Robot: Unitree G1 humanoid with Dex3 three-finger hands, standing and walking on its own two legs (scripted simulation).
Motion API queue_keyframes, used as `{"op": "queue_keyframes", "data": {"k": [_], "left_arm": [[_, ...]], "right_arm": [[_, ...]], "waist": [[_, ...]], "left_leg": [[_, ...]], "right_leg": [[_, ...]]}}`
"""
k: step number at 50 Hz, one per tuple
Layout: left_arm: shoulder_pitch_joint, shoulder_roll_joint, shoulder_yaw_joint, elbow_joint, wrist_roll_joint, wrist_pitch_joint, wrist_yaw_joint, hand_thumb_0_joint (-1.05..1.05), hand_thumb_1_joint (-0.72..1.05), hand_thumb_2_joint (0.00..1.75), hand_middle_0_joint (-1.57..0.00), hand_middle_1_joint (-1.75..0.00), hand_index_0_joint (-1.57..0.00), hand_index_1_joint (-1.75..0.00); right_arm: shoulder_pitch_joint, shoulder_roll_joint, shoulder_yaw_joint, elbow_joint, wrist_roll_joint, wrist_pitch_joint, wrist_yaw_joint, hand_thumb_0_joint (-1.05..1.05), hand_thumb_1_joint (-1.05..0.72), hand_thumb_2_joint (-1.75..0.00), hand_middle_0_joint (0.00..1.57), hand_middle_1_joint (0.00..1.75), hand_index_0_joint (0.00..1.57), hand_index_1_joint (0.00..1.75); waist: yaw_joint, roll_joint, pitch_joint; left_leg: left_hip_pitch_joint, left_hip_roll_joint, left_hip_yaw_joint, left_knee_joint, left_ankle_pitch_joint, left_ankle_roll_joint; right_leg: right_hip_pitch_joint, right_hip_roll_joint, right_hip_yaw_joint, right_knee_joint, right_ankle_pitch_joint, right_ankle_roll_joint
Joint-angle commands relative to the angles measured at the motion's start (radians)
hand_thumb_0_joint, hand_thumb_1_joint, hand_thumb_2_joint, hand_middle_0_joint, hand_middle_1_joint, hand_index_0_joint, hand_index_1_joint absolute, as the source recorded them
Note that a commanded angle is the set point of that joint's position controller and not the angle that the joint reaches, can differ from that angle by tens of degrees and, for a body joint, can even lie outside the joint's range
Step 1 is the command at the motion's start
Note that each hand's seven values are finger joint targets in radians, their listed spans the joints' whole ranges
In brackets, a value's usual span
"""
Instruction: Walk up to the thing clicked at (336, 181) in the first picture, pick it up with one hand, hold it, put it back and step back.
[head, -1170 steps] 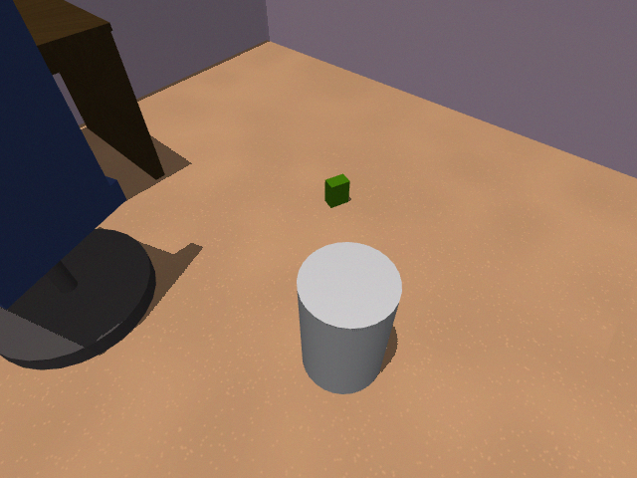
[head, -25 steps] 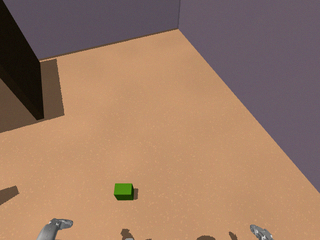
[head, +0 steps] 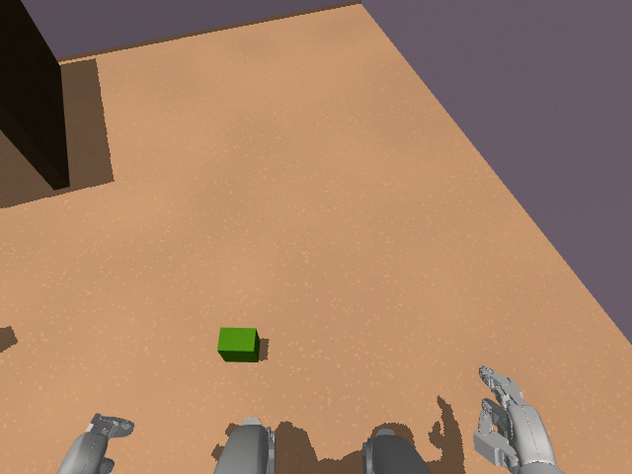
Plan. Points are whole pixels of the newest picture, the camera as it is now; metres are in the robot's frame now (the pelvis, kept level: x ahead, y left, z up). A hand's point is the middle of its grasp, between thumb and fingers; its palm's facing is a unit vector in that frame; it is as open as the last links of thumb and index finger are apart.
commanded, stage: rise first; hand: left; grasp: from above
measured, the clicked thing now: (240, 345) +0.44 +0.20 -0.61
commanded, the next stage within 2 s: none
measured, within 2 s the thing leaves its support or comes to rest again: neither
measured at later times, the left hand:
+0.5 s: hand (173, 402) +0.26 +0.27 -0.34, palm faces -0.47 -0.38 -0.80, open 13.6 cm
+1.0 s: hand (195, 369) +0.34 +0.26 -0.43, palm faces -0.48 -0.09 -0.87, open 13.9 cm
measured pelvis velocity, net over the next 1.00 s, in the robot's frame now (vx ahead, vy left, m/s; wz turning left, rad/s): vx -0.09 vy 0.00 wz -0.10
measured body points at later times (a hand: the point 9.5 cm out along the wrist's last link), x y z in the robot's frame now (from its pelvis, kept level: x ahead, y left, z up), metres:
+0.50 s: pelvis -0.07 +0.00 -0.20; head +0.12 +0.00 +0.20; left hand +0.28 +0.29 -0.30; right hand +0.08 -0.28 -0.33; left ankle +0.02 +0.12 -0.64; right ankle -0.01 -0.14 -0.64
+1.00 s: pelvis -0.09 +0.00 -0.28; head +0.12 +0.04 +0.11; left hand +0.36 +0.26 -0.38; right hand -0.03 -0.29 -0.40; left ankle +0.02 +0.12 -0.64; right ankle -0.01 -0.14 -0.64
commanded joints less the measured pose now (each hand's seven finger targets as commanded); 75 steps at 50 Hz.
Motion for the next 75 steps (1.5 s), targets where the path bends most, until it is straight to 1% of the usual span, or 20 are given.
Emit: {"op": "queue_keyframes", "data": {"k": [1,7,9,10,13,14,17,19,21,26,30,36,40,43,46,48,52,62,72,75], "left_arm": [[-0.092,0.179,0.054,-0.08,0.076,-0.08,0.025,0.0,-0.56,0.97,-0.1,-1.02,-0.09,-1.03],[-0.263,0.231,0.046,0.012,0.215,-0.193,0.062,0.0,-0.54,0.94,-0.14,-1.0,-0.14,-1.01],[-0.319,0.284,0.072,0.03,0.259,-0.229,0.082,0.0,-0.52,0.93,-0.16,-0.99,-0.15,-1.0],[-0.323,0.28,0.058,0.025,0.277,-0.242,0.09,0.0,-0.52,0.92,-0.18,-0.99,-0.17,-0.99],[-0.379,0.333,0.084,0.059,0.325,-0.264,0.114,0.0,-0.52,0.93,-0.18,-0.99,-0.17,-1.0],[-0.415,0.317,0.059,0.078,0.348,-0.266,0.118,0.0,-0.52,0.93,-0.19,-0.98,-0.18,-0.99],[-0.57,0.355,0.062,0.159,0.409,-0.278,0.125,0.0,-0.53,0.94,-0.16,-1.02,-0.16,-1.02],[-0.659,0.412,0.086,0.184,0.447,-0.293,0.134,0.0,-0.51,0.93,-0.19,-0.99,-0.18,-0.99],[-0.756,0.416,0.062,0.214,0.48,-0.31,0.14,0.0,-0.47,0.9,-0.2,-0.98,-0.2,-0.97],[-0.94,0.488,0.055,0.296,0.547,-0.351,0.152,0.0,-0.45,0.91,-0.19,-0.98,-0.19,-0.97],[-1.015,0.511,0.037,0.383,0.604,-0.371,0.161,0.0,-0.45,0.96,-0.14,-0.99,-0.14,-0.99],[-1.103,0.551,0.043,0.454,0.687,-0.389,0.208,0.0,-0.52,1.01,-0.08,-1.01,-0.08,-1.01],[-1.17,0.577,0.03,0.536,0.745,-0.392,0.245,0.0,-0.53,1.02,-0.08,-0.99,-0.08,-0.99],[-1.194,0.561,0.008,0.589,0.776,-0.396,0.259,0.0,-0.52,1.0,-0.09,-0.96,-0.09,-0.96],[-1.248,0.586,0.013,0.571,0.802,-0.401,0.272,0.0,-0.53,1.0,-0.08,-0.97,-0.08,-0.97],[-1.278,0.557,-0.01,0.567,0.816,-0.405,0.276,0.0,-0.52,1.0,-0.09,-0.96,-0.09,-0.96],[-1.288,0.559,-0.023,0.618,0.842,-0.408,0.29,0.0,-0.51,0.99,-0.09,-0.96,-0.09,-0.96],[-1.339,0.57,-0.016,0.651,0.908,-0.42,0.337,0.0,-0.52,0.98,-0.08,-0.99,-0.08,-0.98],[-1.38,0.593,-0.009,0.695,0.943,-0.433,0.377,0.0,-0.51,0.97,-0.07,-1.01,-0.09,-1.0],[-1.389,0.581,-0.01,0.701,0.933,-0.433,0.379,0.0,-0.5,0.95,-0.08,-1.02,-0.1,-1.0]], "right_arm": [[-0.009,-0.153,-0.064,-0.109,-0.002,-0.056,0.001,0.0,-0.9,-0.9,0.2,0.3,0.2,0.3],[-0.028,-0.184,-0.08,-0.068,0.001,-0.076,0.024,0.0,-0.93,-0.91,0.2,0.3,0.2,0.3],[-0.028,-0.197,-0.086,-0.049,0.002,-0.076,0.03,0.0,-0.94,-0.91,0.2,0.3,0.2,0.3],[-0.023,-0.2,-0.091,-0.043,0.003,-0.073,0.034,0.0,-0.94,-0.91,0.2,0.3,0.2,0.3],[-0.027,-0.21,-0.099,-0.019,0.006,-0.063,0.041,0.0,-0.95,-0.91,0.2,0.3,0.2,0.3],[-0.024,-0.212,-0.102,-0.006,0.004,-0.058,0.044,0.0,-0.95,-0.92,0.2,0.3,0.2,0.3],[-0.011,-0.215,-0.105,0.02,0.001,-0.041,0.051,0.0,-0.95,-0.91,0.2,0.3,0.2,0.3],[-0.003,-0.22,-0.109,0.033,-0.001,-0.032,0.053,0.0,-0.96,-0.92,0.2,0.3,0.2,0.3],[0.006,-0.217,-0.107,0.044,-0.007,-0.024,0.054,0.0,-0.94,-0.91,0.2,0.3,0.2,0.3],[0.027,-0.22,-0.107,0.08,-0.017,-0.005,0.051,0.0,-0.92,-0.91,0.2,0.3,0.2,0.3],[0.038,-0.229,-0.103,0.099,-0.026,0.016,0.053,0.0,-0.87,-0.9,0.2,0.3,0.2,0.3],[0.071,-0.23,-0.087,0.123,-0.034,0.056,0.062,0.0,-0.88,-0.9,0.2,0.3,0.2,0.3],[0.079,-0.235,-0.081,0.134,-0.044,0.081,0.07,0.0,-0.89,-0.9,0.2,0.3,0.2,0.3],[0.083,-0.234,-0.073,0.142,-0.053,0.091,0.078,0.0,-0.9,-0.9,0.2,0.3,0.2,0.3],[0.1,-0.241,-0.076,0.151,-0.061,0.097,0.085,0.0,-0.9,-0.9,0.2,0.3,0.2,0.3],[0.116,-0.239,-0.078,0.16,-0.066,0.101,0.09,0.0,-0.91,-0.9,0.2,0.3,0.2,0.3],[0.11,-0.244,-0.077,0.169,-0.076,0.108,0.097,0.0,-0.91,-0.9,0.2,0.3,0.2,0.3],[0.124,-0.241,-0.074,0.182,-0.093,0.12,0.112,0.0,-0.91,-0.9,0.2,0.3,0.2,0.3],[0.128,-0.236,-0.059,0.191,-0.111,0.119,0.119,0.0,-0.91,-0.9,0.2,0.3,0.2,0.3],[0.136,-0.24,-0.058,0.195,-0.116,0.117,0.121,0.0,-0.91,-0.9,0.2,0.3,0.2,0.3]], "waist": [[-0.018,0.067,-0.245],[-0.017,0.067,-0.39],[-0.005,0.088,-0.45],[0.001,0.092,-0.497],[0.019,0.108,-0.552],[0.009,0.11,-0.569],[0.001,0.079,-0.584],[0.01,0.075,-0.632],[-0.001,0.062,-0.638],[-0.02,0.049,-0.647],[-0.029,0.072,-0.611],[-0.035,0.103,-0.626],[-0.059,0.113,-0.564],[-0.071,0.133,-0.544],[-0.071,0.177,-0.605],[-0.085,0.192,-0.631],[-0.1,0.197,-0.582],[-0.103,0.198,-0.62],[-0.115,0.182,-0.615],[-0.123,0.178,-0.629]], "left_leg": [[0.117,-0.029,-0.009,-0.034,0.26,0.016],[-0.049,-0.035,-0.018,0.17,0.238,0.019],[-0.09,-0.034,-0.022,0.233,0.257,0.019],[-0.09,-0.034,-0.02,0.258,0.275,0.02],[-0.144,-0.032,-0.022,0.322,0.279,0.018],[-0.165,-0.032,-0.02,0.347,0.273,0.018],[-0.271,-0.031,-0.025,0.413,0.195,0.02],[-0.326,-0.033,-0.015,0.463,0.141,0.024],[-0.387,-0.034,-0.008,0.499,0.065,0.025],[-0.491,-0.035,0.002,0.574,-0.021,0.029],[-0.525,-0.035,-0.019,0.588,-0.117,0.025],[-0.571,-0.038,-0.018,0.652,-0.081,0.028],[-0.635,-0.04,-0.018,0.685,-0.108,0.032],[-0.642,-0.039,-0.022,0.7,-0.111,0.03],[-0.607,-0.036,-0.016,0.728,-0.049,0.027],[-0.597,-0.036,-0.018,0.74,-0.024,0.024],[-0.617,-0.03,-0.036,0.755,-0.056,0.023],[-0.635,-0.028,-0.033,0.807,-0.011,0.025],[-0.697,-0.029,-0.018,0.862,-0.002,0.033],[-0.684,-0.025,-0.022,0.872,0.017,0.033]], "right_leg": [[-0.091,0.033,-0.001,-0.004,0.241,-0.041],[-0.302,0.033,0.002,0.209,0.225,-0.041],[-0.363,0.032,0.004,0.275,0.236,-0.042],[-0.383,0.034,0.005,0.299,0.248,-0.044],[-0.451,0.035,0.001,0.365,0.245,-0.047],[-0.477,0.036,-0.001,0.381,0.243,-0.046],[-0.543,0.038,-0.009,0.43,0.182,-0.047],[-0.569,0.04,-0.01,0.455,0.138,-0.048],[-0.593,0.042,-0.011,0.473,0.08,-0.048],[-0.655,0.047,-0.015,0.512,-0.011,-0.047],[-0.749,0.051,-0.031,0.554,-0.11,-0.055],[-0.803,0.052,-0.05,0.623,-0.067,-0.058],[-0.866,0.056,-0.056,0.652,-0.087,-0.062],[-0.897,0.055,-0.064,0.679,-0.083,-0.063],[-0.89,0.054,-0.069,0.706,-0.017,-0.062],[-0.895,0.057,-0.075,0.725,0.012,-0.063],[-0.949,0.053,-0.086,0.753,-0.006,-0.062],[-0.966,0.062,-0.094,0.796,0.037,-0.062],[-0.957,0.068,-0.089,0.809,0.047,-0.055],[-0.956,0.067,-0.091,0.82,0.069,-0.053]]}}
